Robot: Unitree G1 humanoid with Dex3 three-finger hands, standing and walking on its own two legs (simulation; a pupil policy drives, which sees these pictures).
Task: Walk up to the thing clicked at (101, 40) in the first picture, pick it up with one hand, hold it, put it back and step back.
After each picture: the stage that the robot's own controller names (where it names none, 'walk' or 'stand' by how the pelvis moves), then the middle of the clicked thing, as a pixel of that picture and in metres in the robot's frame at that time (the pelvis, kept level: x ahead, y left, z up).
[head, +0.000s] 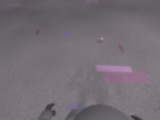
stand; (101, 40) +1.68 -0.22 -0.72
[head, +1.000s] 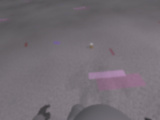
walk; (91, 45) +1.54 +0.11 -0.70
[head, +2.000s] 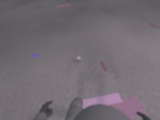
walk; (79, 59) +0.99 +0.29 -0.71
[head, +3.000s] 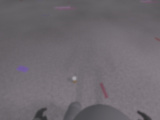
walk; (74, 79) +0.57 +0.23 -0.70
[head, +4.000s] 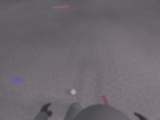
stand; (73, 93) +0.35 +0.21 -0.70
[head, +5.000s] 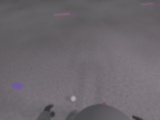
stand; (73, 99) +0.31 +0.22 -0.72
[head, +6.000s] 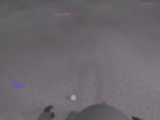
stand; (73, 98) +0.33 +0.22 -0.73
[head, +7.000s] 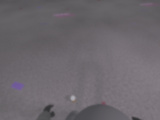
stand; (73, 99) +0.32 +0.22 -0.73
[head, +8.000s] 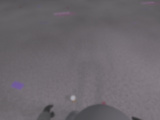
stand; (73, 99) +0.31 +0.22 -0.73
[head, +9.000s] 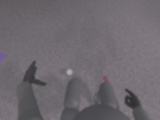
go down; (70, 73) +0.37 +0.21 -0.49
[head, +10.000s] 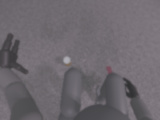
go down; (67, 61) +0.41 +0.23 -0.32
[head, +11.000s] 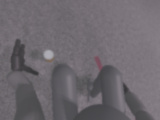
close in; (49, 56) +0.39 +0.26 -0.24
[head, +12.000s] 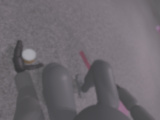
close; (29, 56) +0.39 +0.28 -0.22
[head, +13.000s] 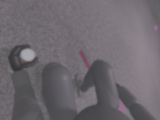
lift; (27, 56) +0.38 +0.28 -0.22
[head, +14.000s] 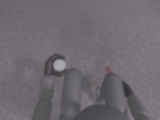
lift; (60, 66) +0.31 +0.24 -0.05
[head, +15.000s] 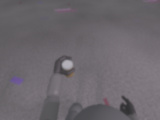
hold; (68, 69) +0.33 +0.17 +0.05
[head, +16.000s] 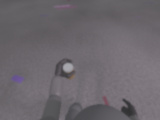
hold; (69, 71) +0.33 +0.17 +0.01
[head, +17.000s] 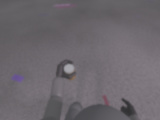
hold; (70, 72) +0.32 +0.16 +0.00
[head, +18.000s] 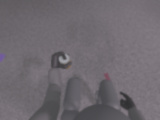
crouch; (65, 61) +0.39 +0.19 -0.07
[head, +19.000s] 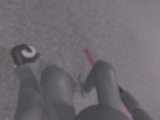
lower; (31, 54) +0.40 +0.27 -0.22
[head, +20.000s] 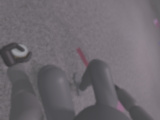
lower; (21, 54) +0.40 +0.29 -0.22
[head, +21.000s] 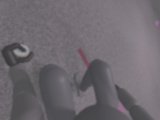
lower; (23, 53) +0.40 +0.29 -0.22
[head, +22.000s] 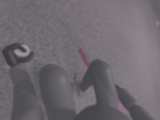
lower; (23, 54) +0.40 +0.29 -0.22
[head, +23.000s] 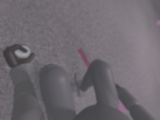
loosen; (24, 54) +0.39 +0.29 -0.22
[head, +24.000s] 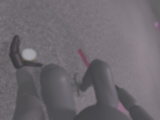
withdraw; (28, 56) +0.39 +0.27 -0.22
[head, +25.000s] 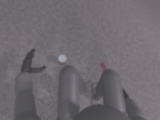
stand; (62, 60) +0.40 +0.23 -0.28
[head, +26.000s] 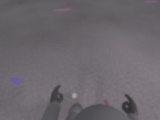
stand; (74, 96) +0.34 +0.17 -0.65
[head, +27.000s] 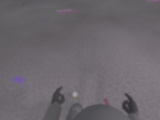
stand; (75, 95) +0.35 +0.19 -0.67
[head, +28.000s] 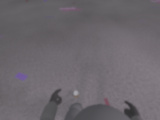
stand; (76, 94) +0.35 +0.18 -0.68
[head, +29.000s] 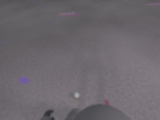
walk; (77, 96) +0.36 +0.18 -0.72
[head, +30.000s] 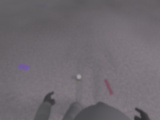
walk; (79, 78) +0.51 +0.15 -0.70
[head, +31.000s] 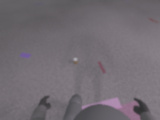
walk; (75, 61) +0.81 +0.28 -0.69
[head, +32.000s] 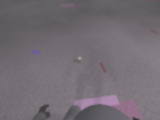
stand; (79, 60) +1.00 +0.21 -0.71
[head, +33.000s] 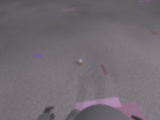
stand; (80, 62) +1.00 +0.21 -0.72
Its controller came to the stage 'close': yes
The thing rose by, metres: 0.71
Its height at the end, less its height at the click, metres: +0.00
